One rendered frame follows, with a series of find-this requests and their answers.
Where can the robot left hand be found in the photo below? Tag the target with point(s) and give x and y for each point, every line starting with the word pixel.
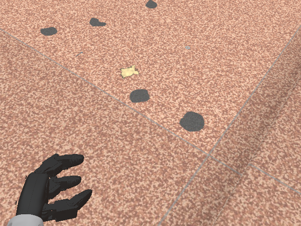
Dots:
pixel 42 185

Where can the robot left forearm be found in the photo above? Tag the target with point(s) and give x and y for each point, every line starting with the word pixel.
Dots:
pixel 25 220

